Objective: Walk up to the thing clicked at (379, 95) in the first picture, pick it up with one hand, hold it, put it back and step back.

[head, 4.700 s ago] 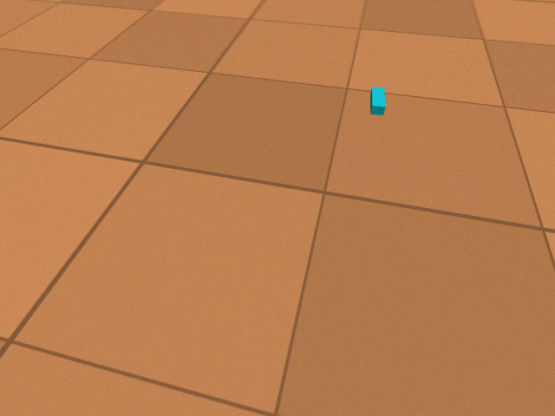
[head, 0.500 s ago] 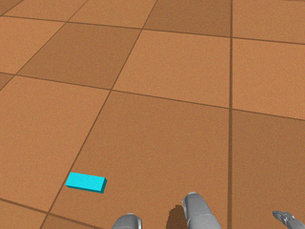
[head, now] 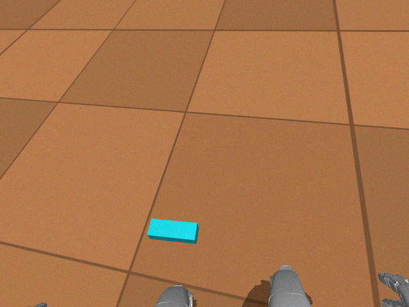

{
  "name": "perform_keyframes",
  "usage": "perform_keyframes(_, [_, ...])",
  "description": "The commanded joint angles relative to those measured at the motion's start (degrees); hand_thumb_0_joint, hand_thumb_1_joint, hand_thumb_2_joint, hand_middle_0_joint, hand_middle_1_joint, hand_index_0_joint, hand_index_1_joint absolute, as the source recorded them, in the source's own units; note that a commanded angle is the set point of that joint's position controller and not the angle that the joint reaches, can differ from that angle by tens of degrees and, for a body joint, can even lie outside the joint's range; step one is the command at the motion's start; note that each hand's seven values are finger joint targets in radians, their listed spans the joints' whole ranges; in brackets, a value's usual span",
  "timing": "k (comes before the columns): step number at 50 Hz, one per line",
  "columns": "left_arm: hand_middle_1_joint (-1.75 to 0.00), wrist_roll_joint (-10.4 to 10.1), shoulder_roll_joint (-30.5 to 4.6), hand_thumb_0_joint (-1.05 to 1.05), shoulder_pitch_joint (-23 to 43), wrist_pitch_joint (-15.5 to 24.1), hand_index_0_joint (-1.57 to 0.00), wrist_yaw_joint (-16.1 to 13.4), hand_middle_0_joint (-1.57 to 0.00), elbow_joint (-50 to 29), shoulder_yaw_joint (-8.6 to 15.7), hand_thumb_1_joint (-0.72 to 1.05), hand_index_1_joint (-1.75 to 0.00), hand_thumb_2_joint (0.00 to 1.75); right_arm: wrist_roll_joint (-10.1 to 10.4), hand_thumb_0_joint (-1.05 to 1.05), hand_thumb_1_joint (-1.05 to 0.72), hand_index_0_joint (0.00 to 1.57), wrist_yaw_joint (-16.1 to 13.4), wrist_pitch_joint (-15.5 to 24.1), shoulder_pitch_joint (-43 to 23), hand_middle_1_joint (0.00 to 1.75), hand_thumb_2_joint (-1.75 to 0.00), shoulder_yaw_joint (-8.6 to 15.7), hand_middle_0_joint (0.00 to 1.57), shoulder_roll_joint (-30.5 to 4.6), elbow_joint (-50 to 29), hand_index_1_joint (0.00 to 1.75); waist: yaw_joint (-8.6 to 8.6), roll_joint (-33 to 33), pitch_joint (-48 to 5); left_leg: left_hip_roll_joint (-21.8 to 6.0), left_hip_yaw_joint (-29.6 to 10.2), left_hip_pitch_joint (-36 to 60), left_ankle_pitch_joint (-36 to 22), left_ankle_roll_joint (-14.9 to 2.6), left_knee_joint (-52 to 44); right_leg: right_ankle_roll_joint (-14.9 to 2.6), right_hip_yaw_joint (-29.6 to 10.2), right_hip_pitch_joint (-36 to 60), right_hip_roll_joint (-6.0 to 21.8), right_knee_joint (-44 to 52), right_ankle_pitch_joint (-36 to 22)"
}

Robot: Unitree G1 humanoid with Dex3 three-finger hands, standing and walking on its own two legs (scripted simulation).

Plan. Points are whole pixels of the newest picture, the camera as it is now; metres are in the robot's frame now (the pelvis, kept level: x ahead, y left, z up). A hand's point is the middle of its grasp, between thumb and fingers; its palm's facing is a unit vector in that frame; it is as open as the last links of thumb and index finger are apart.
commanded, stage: walk up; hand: left
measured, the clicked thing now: (173, 231) +0.49 +0.25 -0.68
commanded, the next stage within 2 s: none
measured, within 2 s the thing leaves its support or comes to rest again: neither
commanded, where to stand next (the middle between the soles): +0.09 +0.06 m, yaw -7 degrees
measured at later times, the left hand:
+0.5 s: hand out of the picture +0.10 +0.38 -0.11, palm faces -0.20 -0.91 -0.36, open 7.3 cm
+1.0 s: hand out of the picture +0.13 +0.33 -0.09, palm faces -0.15 -0.91 -0.39, open 7.3 cm
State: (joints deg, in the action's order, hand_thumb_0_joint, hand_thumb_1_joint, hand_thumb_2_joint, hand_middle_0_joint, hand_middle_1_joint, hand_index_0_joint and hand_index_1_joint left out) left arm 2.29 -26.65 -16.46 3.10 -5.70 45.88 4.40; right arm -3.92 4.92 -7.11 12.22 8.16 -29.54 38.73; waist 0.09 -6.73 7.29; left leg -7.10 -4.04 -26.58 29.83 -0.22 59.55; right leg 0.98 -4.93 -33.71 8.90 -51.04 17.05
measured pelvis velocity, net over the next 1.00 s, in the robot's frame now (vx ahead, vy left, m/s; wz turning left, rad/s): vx -0.02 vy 0.09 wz -0.17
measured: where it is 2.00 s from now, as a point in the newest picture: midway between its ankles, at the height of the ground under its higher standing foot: outside the picture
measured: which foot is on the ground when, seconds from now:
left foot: down 0.00-0.74, up 0.76-0.96, down 0.98-1.00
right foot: down 0.00-0.04, up 0.06-0.70, down 0.72-1.00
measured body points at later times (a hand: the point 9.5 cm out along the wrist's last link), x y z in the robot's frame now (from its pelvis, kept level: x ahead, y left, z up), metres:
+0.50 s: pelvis -0.02 +0.13 +0.05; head +0.03 +0.14 +0.49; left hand +0.11 +0.43 -0.09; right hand -0.04 -0.19 -0.06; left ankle +0.00 +0.20 -0.67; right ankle -0.05 -0.03 -0.64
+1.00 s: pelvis -0.02 +0.09 +0.05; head -0.01 +0.07 +0.50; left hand +0.13 +0.38 -0.06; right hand -0.03 -0.23 -0.09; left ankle +0.04 +0.22 -0.68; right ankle -0.03 -0.03 -0.67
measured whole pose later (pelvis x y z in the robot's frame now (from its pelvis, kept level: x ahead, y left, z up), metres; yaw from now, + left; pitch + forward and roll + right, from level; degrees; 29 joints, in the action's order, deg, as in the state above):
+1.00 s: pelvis -0.02 +0.09 +0.05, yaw -10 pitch -3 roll +0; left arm 0.9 -20.4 -7.2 0.3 0.6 57.9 2.5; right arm -1.0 0.8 0.9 13.9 1.5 -23.0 59.1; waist -0.2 -2.4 4.1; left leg -1.7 -0.4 -16.7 16.7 0.3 35.8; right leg -0.5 2.5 -14.6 1.4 -37.2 19.7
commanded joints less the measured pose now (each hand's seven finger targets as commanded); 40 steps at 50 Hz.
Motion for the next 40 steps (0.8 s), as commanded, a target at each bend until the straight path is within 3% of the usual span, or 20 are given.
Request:
perform_keyframes(1, [-0.3, -0.4, -14.1, 0.0, 1.0, -0.4, -0.2, -1.9, -0.2, -1.2, 5.0, 0.9, -0.3, 0.9, -0.9, 0.0, -0.9, 0.2, -0.7, 2.1, 15.8, 0.3, -0.9, 4.5, 0.2, -9.8, 1.5, 0.3, -7.17, 2.6, -8.8, 3.7, 0.7, 15.4, 4.0, -2.18, -23.8, -5.87, 0.4, -9.8, -5.3, -4.7, 12.9])
perform_keyframes(2, [-0.3, -1.5, -11.0, 0.0, 6.7, -0.3, -0.2, -3.0, -0.2, -2.8, 3.8, 0.9, -0.3, 0.9, 0.2, 0.0, -0.9, 0.2, -1.2, 1.9, 11.9, 0.3, -0.9, 4.9, 0.2, -17.1, -0.3, 0.3, -8.74, -17.4, -4.2, -9.6, -24.5, 4.9, 6.5, -8.65, -38.0, -3.0, 7.2, -17.1, -15.4, -20.6, 21.0])
perform_keyframes(3, [-0.3, -0.8, -13.0, 0.0, 8.6, 0.3, -0.2, -3.9, -0.2, -2.5, 3.8, 0.9, -0.3, 0.9, 0.7, 0.0, -0.9, 0.2, -1.9, 2.4, 1.9, 0.3, -0.9, 4.8, 0.2, -19.8, -1.8, 0.3, -6.16, -16.3, 0.6, -15.5, -35.3, -5.6, 10.6, -15.9, -44.1, -4.06, 2.3, -13.0, -11.7, -27.2, 19.3])
perform_keyframes(4, [-0.3, -2.0, -14.2, 0.0, 7.8, 0.3, -0.2, -3.5, -0.2, -0.2, 3.9, 0.9, -0.3, 0.9, 0.0, 0.0, -0.9, 0.2, -2.3, 2.9, -1.2, 0.3, -0.9, 3.8, 0.2, -13.7, -3.3, 0.3, -4.95, -3.2, 4.0, -11.8, -25.2, -6.9, 5.6, -13.36, -39.6, -3.62, -0.6, -12.8, -10.5, -27.6, 14.1])
perform_keyframes(5, [-0.3, -2.8, -13.0, 0.0, 3.0, 0.1, -0.2, -3.0, -0.2, 2.7, 4.3, 0.9, -0.3, 0.9, -0.2, 0.0, -0.9, 0.2, -2.9, 3.0, -2.7, 0.3, -0.9, 2.7, 0.2, -11.7, -2.9, 0.3, -2.43, -0.5, 2.8, -8.4, -19.5, -3.8, 4.2, -10.48, -35.8, -3.57, -1.7, -12.3, -11.2, -27.5, 12.6])
perform_keyframes(6, [-0.3, -2.8, -12.8, 0.0, 0.0, 0.1, -0.2, -2.2, -0.2, 4.4, 3.9, 0.9, -0.3, 0.9, 0.3, 0.0, -0.9, 0.2, -3.3, 3.6, -3.4, 0.3, -0.9, 2.3, 0.2, -11.6, -2.4, 0.3, -1.27, -2.4, -0.2, -8.1, -18.8, -0.4, 3.9, -9.93, -33.1, -3.59, 0.8, -9.5, -10.0, -26.3, 10.9])
perform_keyframes(8, [-0.3, -2.2, -11.1, 0.0, -2.6, 0.2, -0.2, -0.2, -0.2, 5.9, 3.4, 0.9, -0.3, 0.9, 1.6, 0.0, -0.9, 0.2, -3.6, 4.9, -3.3, 0.3, -0.9, 1.7, 0.2, -10.4, -0.8, 0.3, -0.27, -4.8, -4.3, -7.2, -15.8, 8.0, -0.7, -11.37, -30.3, -3.33, 2.9, -5.9, -8.8, -19.8, 10.2])
perform_keyframes(9, [-0.3, -1.7, -10.4, 0.0, -1.1, 0.2, -0.2, 0.8, -0.2, 5.7, 3.2, 0.9, -0.3, 0.9, 1.5, 0.0, -0.9, 0.2, -3.8, 5.6, -1.0, 0.3, -0.9, 1.4, 0.2, -9.7, 0.1, 0.3, -1.36, -2.9, -5.0, -7.1, -16.5, 11.1, -0.2, -10.86, -30.4, -2.74, 2.2, -5.3, -9.0, -16.8, 10.9])
perform_keyframes(11, [-0.3, -0.7, -9.7, 0.0, 3.5, -0.3, -0.2, 2.3, -0.2, 3.7, 2.8, 0.9, -0.3, 0.9, 2.1, 0.0, -0.9, 0.2, -4.9, 7.2, 2.9, 0.3, -0.9, 0.8, 0.2, -10.3, 2.6, 0.3, -2.79, 0.7, -3.8, -12.1, -22.3, 12.9, 2.5, -10.68, -33.0, -2.52, -0.8, -5.1, -8.4, -12.1, 11.7])
perform_keyframes(15, [-0.3, -0.6, -9.8, 0.0, 4.1, -1.3, -0.2, 3.7, -0.2, 3.2, 2.8, 0.9, -0.3, 0.9, 2.8, 0.0, -0.9, 0.2, -6.5, 10.1, 6.5, 0.3, -0.9, -0.1, 0.2, -10.5, 5.9, 0.3, -2.62, 4.6, -4.8, -15.1, -24.2, 20.8, -10.6, -7.17, -34.4, -3.05, -5.5, -4.8, -8.4, -6.2, 12.7])
perform_keyframes(20, [-0.3, -1.6, -8.3, 0.0, 4.4, -1.5, -0.2, 4.3, -0.2, 3.7, 1.7, 0.9, -0.3, 0.9, 2.9, 0.0, -0.9, 0.2, -7.2, 11.7, 7.6, 0.3, -0.9, -0.6, 0.2, -9.1, 8.6, 0.3, -2.79, -0.7, -6.8, -12.1, -13.8, 26.4, -35.6, -3.77, -34.6, -3.02, -1.6, -1.4, -9.1, -3.3, 10.5])
perform_keyframes(23, [-0.3, -1.9, -7.9, 0.0, 5.7, -1.5, -0.2, 4.4, -0.2, 4.0, 1.0, 0.9, -0.3, 0.9, 2.8, 0.0, -0.9, 0.2, -7.3, 11.1, 8.7, 0.3, -0.9, -0.5, 0.2, -8.6, 9.9, 0.3, -3.88, -3.1, -7.3, -9.6, -7.4, 27.2, -43.5, -2.72, -34.7, -2.79, 1.2, 0.7, -9.2, -2.0, 8.9])
perform_keyframes(24, [-0.3, -2.0, -7.5, 0.0, 5.7, -1.7, -0.2, 4.5, -0.2, 4.4, 0.9, 0.9, -0.3, 0.9, 2.8, 0.0, -0.9, 0.2, -7.3, 11.0, 8.9, 0.3, -0.9, -0.7, 0.2, -8.2, 10.1, 0.3, -3.79, -3.6, -6.9, -8.9, -6.2, 26.0, -42.6, -2.23, -35.6, -2.76, 1.1, 1.9, -9.4, -2.5, 7.8])
perform_keyframes(31, [-0.3, -1.6, -6.4, 0.0, 5.8, -1.1, -0.2, 5.1, -0.2, 6.1, 0.5, 0.9, -0.3, 0.9, 2.5, 0.0, -0.9, 0.2, -5.8, 10.1, 2.8, 0.3, -0.9, -1.5, 0.2, -7.4, 9.7, 0.3, -2.13, -2.6, -6.2, -9.4, -1.3, 17.2, -16.5, -9.35, -38.3, -2.98, 5.8, 10.5, -7.0, 6.4, 6.1])
perform_keyframes(34, [-0.3, -1.1, -5.7, 0.0, 3.9, -0.5, -0.2, 5.1, -0.2, 7.9, 1.0, 0.9, -0.3, 0.9, 2.9, 0.0, -0.9, 0.2, -5.0, 9.2, -1.0, 0.3, -0.9, -2.7, 0.2, -6.7, 9.8, 0.3, 0.78, -0.2, -5.4, -7.8, 3.0, 6.3, -10.1, -8.04, -34.1, -3.48, 8.6, 24.1, -8.9, 18.8, -0.1])
perform_keyframes(35, [-0.3, -0.8, -6.7, 0.0, 3.1, -0.1, -0.2, 4.9, -0.2, 8.3, 1.4, 0.9, -0.3, 0.9, 3.1, 0.0, -0.9, 0.2, -4.9, 9.0, -1.1, 0.3, -0.9, -3.8, 0.2, -4.4, 9.9, 0.3, 1.9, 3.4, -6.4, -5.8, 5.1, 2.8, -8.5, -5.81, -29.8, -4.34, 6.0, 29.2, -8.7, 22.7, -0.3])
perform_keyframes(36, [-0.3, -0.2, -9.8, 0.0, 2.7, 0.4, -0.2, 4.7, -0.2, 8.3, 2.4, 0.9, -0.3, 0.9, 3.2, 0.0, -0.9, 0.2, -4.8, 8.9, 0.1, 0.3, -0.9, -4.7, 0.2, -1.7, 9.8, 0.3, 2.38, 12.3, -6.2, -2.0, 8.3, -5.3, -7.5, -2.54, -20.4, -7.14, -8.7, 33.5, -1.6, 27.7, 4.6])
perform_keyframes(37, [-0.3, -0.5, -13.0, 0.0, 3.6, 1.0, -0.2, 4.3, -0.2, 7.5, 2.7, 0.9, -0.3, 0.9, 3.3, 0.0, -0.9, 0.2, -4.8, 8.4, 0.8, 0.3, -0.9, -5.5, 0.2, 0.1, 9.9, 0.3, 1.78, 16.9, -4.9, 4.0, 7.9, -9.8, 1.7, 0.32, -12.5, -12.74, -27.8, 29.4, 10.0, 35.8, 14.1])
perform_keyframes(38, [-0.3, -0.7, -15.9, 0.0, 5.5, 0.6, -0.2, 4.2, -0.2, 7.4, 3.0, 0.9, -0.3, 0.9, 3.1, 0.0, -0.9, 0.2, -5.4, 7.9, -3.4, 0.3, -0.9, -3.8, 0.2, -4.6, 9.8, 0.3, 2.9, 13.8, -1.2, 2.9, 1.7, -6.3, 3.9, -0.38, -6.9, -17.04, -29.5, 20.3, 13.4, 37.4, 18.7])
perform_keyframes(40, [-0.3, -1.2, -11.9, 0.0, 9.7, 0.5, -0.2, 4.3, -0.2, 6.7, 1.9, 0.9, -0.3, 0.9, 4.0, 0.0, -0.9, 0.2, -5.0, 8.1, 1.0, 0.3, -0.9, -3.7, 0.2, -5.4, 13.2, 0.3, 0.35, 11.9, -1.8, 3.6, -1.7, -4.3, -0.9, -0.74, -7.6, -14.08, -19.8, 21.6, 7.9, 35.0, 14.0])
